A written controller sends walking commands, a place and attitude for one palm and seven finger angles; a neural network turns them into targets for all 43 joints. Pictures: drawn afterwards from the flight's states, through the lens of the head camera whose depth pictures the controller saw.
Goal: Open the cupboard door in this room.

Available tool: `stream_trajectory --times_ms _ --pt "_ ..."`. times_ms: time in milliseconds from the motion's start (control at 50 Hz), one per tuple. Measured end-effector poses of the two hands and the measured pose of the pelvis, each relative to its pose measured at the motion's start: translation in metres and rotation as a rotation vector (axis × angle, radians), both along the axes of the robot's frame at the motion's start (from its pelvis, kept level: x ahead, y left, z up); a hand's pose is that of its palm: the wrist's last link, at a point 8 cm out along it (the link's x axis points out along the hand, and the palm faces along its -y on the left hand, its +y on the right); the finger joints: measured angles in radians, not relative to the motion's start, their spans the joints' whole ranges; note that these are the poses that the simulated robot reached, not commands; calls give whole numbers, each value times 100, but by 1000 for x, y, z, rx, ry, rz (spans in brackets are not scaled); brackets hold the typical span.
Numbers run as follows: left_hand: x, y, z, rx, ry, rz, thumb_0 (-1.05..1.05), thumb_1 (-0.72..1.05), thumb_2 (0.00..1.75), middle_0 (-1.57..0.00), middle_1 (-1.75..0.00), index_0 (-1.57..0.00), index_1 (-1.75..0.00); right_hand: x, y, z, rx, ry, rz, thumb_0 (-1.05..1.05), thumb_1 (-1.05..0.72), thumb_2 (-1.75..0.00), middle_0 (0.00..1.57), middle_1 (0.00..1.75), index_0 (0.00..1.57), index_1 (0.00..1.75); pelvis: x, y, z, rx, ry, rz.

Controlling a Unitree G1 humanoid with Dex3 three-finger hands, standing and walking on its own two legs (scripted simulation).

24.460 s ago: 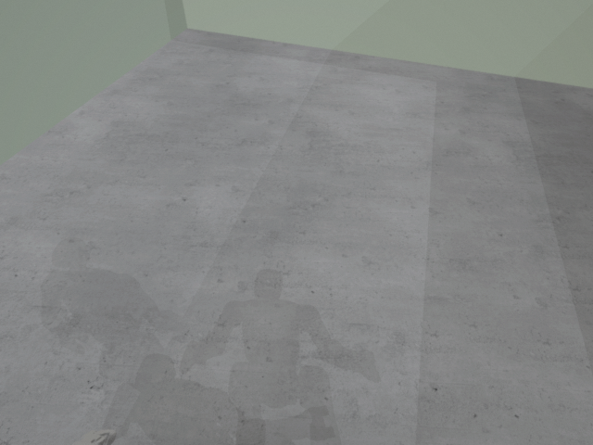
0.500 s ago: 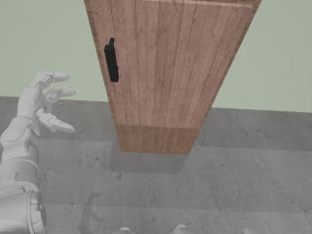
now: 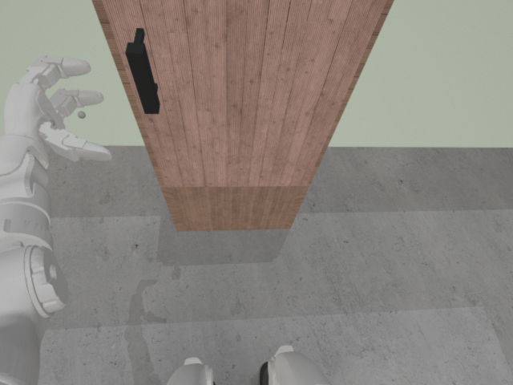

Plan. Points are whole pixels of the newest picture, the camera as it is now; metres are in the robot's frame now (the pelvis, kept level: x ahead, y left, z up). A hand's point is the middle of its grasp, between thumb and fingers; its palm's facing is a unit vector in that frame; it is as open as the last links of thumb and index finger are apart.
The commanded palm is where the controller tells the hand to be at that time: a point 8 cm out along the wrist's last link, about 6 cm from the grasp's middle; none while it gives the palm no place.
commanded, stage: move the hooked fingers beside the handle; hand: left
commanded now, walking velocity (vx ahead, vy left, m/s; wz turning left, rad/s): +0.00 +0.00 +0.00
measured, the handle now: (146, 72) +0.60 +0.14 +0.09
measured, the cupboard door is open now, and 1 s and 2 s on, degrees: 0 0 0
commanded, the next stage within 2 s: slide the fingers in behind the handle in 1.08 s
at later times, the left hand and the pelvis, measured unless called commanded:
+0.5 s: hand (94, 92) +0.54 +0.21 +0.10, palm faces -0.03 -1.00 -0.02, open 14.0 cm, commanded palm +0.52 +0.26 +0.09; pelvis +0.01 +0.00 +0.00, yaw -2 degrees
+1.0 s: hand (95, 96) +0.54 +0.22 +0.09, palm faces -0.03 -1.00 +0.00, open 14.0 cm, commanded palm +0.52 +0.25 +0.09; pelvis +0.02 +0.01 +0.00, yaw -1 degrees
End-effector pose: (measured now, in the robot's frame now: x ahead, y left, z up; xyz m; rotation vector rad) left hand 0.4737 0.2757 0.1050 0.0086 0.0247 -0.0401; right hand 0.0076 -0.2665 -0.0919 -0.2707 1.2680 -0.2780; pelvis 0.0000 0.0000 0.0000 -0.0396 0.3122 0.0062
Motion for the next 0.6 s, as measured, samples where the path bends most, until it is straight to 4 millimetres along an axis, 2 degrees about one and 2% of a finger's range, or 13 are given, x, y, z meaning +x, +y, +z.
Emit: stream_trajectory --times_ms 140,280,420,600 --pt "18 -5 2 5 11 -2 -1 -50 30 -30 -120 -30 -120 -26 1 2 2 85 -38 0 -90 -90 21 30 20 30 2 0 -1 -4 21 -5" --pt "37 -11 4 -1 11 4 -1 -50 30 -30 -120 -30 -120 -41 3 3 -1 137 -56 0 -90 -90 21 30 20 30 3 0 -2 -10 44 -5" --pt "52 -10 0 5 19 9 -1 -50 30 -30 -120 -30 -120 -46 7 6 -3 157 -74 0 -90 -90 21 30 20 30 5 2 -4 -13 70 -15" --pt "50 -1 -12 -3 32 14 -1 -50 30 -30 -120 -30 -120 -40 13 6 10 179 -75 0 -90 -90 21 30 20 30 11 5 -4 -18 74 -17"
